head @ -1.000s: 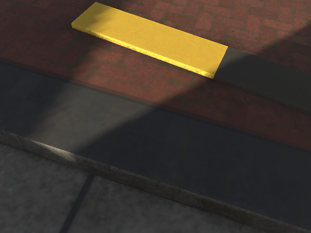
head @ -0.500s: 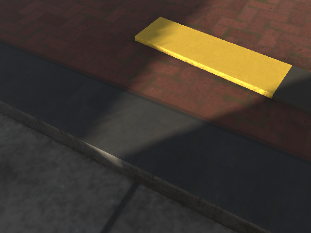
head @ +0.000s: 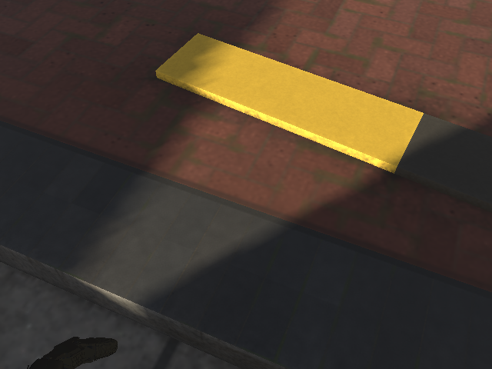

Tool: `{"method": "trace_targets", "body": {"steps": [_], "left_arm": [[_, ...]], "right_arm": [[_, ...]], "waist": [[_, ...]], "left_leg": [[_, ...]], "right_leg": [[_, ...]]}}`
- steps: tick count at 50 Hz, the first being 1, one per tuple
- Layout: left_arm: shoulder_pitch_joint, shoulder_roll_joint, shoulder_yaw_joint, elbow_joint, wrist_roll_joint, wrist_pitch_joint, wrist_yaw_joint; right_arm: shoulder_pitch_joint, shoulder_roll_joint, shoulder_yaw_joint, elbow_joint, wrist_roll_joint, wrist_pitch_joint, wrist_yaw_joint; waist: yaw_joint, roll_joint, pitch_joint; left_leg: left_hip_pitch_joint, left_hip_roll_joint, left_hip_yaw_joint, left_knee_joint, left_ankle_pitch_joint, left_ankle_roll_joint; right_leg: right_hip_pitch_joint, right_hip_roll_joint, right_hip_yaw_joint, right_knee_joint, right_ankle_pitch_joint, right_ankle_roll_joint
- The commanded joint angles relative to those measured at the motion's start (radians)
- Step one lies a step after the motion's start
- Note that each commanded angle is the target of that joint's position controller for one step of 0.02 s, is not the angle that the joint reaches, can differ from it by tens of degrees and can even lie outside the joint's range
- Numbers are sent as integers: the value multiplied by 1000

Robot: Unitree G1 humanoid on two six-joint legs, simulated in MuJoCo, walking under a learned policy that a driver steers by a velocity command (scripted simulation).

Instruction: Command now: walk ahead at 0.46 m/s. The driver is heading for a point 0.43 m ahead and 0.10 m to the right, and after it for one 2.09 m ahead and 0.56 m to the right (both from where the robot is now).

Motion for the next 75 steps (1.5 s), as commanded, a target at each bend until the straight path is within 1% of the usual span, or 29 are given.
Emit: {"method": "trace_targets", "body": {"steps": [1,2,3,4,7,13,21,25,26,27,28,29,30,33,37,41,44,47,49,50,51,52,53,55,57,62,69,73,75], "left_arm": [[431,294,96,45,23,7,27],[459,263,86,64,24,3,15],[370,204,67,52,14,-1,13],[293,167,56,33,13,0,14],[176,104,37,16,38,-11,14],[242,128,43,51,28,-16,33],[375,146,42,80,10,34,41],[309,175,49,71,-4,68,63],[297,161,43,67,-12,69,62],[303,98,22,45,17,61,59],[460,-42,-13,67,32,33,44],[472,27,4,115,-14,11,27],[345,52,15,81,-43,-1,17],[207,-67,-12,14,-36,18,16],[148,-210,-91,-114,-47,44,16],[-21,-122,-111,-248,18,37,34],[-79,-130,-121,-252,14,35,58],[-76,-121,-102,-252,-13,17,21],[100,-34,-59,-213,-22,16,-2],[278,50,-31,-156,-5,15,-14],[379,156,14,-92,23,33,-12],[465,174,24,-34,25,69,22],[393,89,-1,-5,28,63,34],[325,-68,-44,67,37,35,-8],[274,-152,-56,115,43,26,-27],[321,-36,-21,114,7,6,8],[528,66,28,106,-14,13,65],[497,84,51,86,-17,39,74],[459,74,55,63,-4,43,71]], "right_arm": [[22,-50,6,-102,-23,-17,-2],[40,-8,22,-93,2,-36,-1],[-47,-110,-2,-106,32,-48,6],[-118,-130,-4,-128,40,-53,9],[-122,-101,-7,-112,1,-28,-1],[-206,-49,5,-132,-23,-8,-6],[-398,-7,30,-180,-6,0,27],[-204,-77,-8,-145,-17,-21,40],[-83,-105,-27,-101,-20,-25,39],[63,-196,-54,-55,-27,-17,31],[112,-267,-57,-42,-39,2,23],[132,-186,-48,-35,-46,11,20],[74,-124,-30,-22,-39,19,18],[32,65,43,50,-46,34,39],[66,106,85,145,-53,47,28],[-59,41,104,112,-36,1,6],[153,-22,76,204,26,-8,-16],[219,-47,74,200,-23,27,-32],[141,-65,67,180,-46,45,-42],[72,-83,56,137,-57,28,-47],[132,6,59,108,-41,-3,-20],[52,33,57,120,-78,-41,32],[-10,28,33,78,-40,-70,80],[-285,70,57,-89,-4,-68,81],[-205,104,75,-115,-2,-45,61],[-303,43,82,-176,-50,-37,26],[-603,17,59,-243,11,-59,25],[-590,-31,29,-242,14,-81,40],[-407,-90,-4,-197,-1,-94,28]], "waist": [[202,-108,-330],[191,-266,-413],[190,-169,-245],[161,-118,-126],[67,-62,-27],[72,-28,4],[153,-65,63],[13,-91,-85],[-52,-73,-152],[-74,76,-235],[16,335,-322],[-46,197,-343],[-36,138,-151],[26,108,18],[94,78,88],[146,109,47],[74,101,-45],[114,254,-110],[224,359,-208],[292,281,-338],[255,-149,-466],[277,-337,-448],[203,-196,-274],[121,35,45],[7,18,29],[23,-10,-20],[167,-94,-19],[142,-126,4],[61,-124,-102]], "left_leg": [[-563,33,21,737,462,38],[-736,-79,-102,952,-133,26],[-844,-18,-143,1039,-93,43],[-867,38,-97,1025,-8,63],[-715,125,-79,909,162,52],[-793,131,-42,696,357,-24],[-745,56,50,403,371,1],[-489,-12,57,200,366,88],[-298,-31,80,110,456,98],[-6,150,-156,104,622,132],[238,385,-558,87,763,297],[213,420,-706,-14,328,380],[108,381,-582,-52,116,352],[-148,269,-373,-83,18,277],[-350,290,-236,-53,109,200],[-819,129,-18,-285,196,216],[-319,185,-27,-303,511,212],[-37,236,-11,-101,1504,198],[110,268,29,159,1949,203],[-15,254,34,374,1948,214],[-398,71,15,690,1456,165],[-710,-132,-83,1156,281,114],[-907,-115,-220,1492,181,109],[-1049,-31,-96,1576,169,163],[-980,16,-76,1524,197,186],[-866,51,50,943,402,66],[-804,-4,-3,288,460,-42],[-639,-12,-36,126,419,-10],[-363,-3,-30,85,369,48]], "right_leg": [[839,-263,388,4,-120,-181],[883,-389,800,-224,-351,-264],[753,-357,731,-277,-501,-223],[610,-328,592,-292,-472,-196],[307,-227,355,-365,-193,-167],[300,-196,168,-403,94,-192],[441,-239,134,-352,127,-157],[586,-220,93,-81,668,-97],[519,-155,43,93,675,-68],[258,-78,10,411,317,-13],[-72,106,42,806,-492,55],[-233,85,177,1056,-503,59],[-406,32,121,1214,-459,41],[-633,-33,25,1645,-405,9],[-962,16,151,2007,-334,-37],[-473,-27,-89,1280,-63,56],[-467,-89,-147,998,-126,31],[-270,49,-253,722,-448,-34],[-150,81,-146,559,-454,-110],[99,-3,106,479,-334,-178],[429,-168,641,126,-544,-325],[581,-300,1109,-298,-563,-391],[476,-337,1104,-302,-565,-332],[150,-237,652,-174,-373,-206],[70,-114,357,-177,-255,-118],[60,-29,186,-323,-5,-151],[399,-144,323,-323,-42,-170],[437,-185,394,-237,-6,-145],[405,-114,359,-51,193,-101]]}}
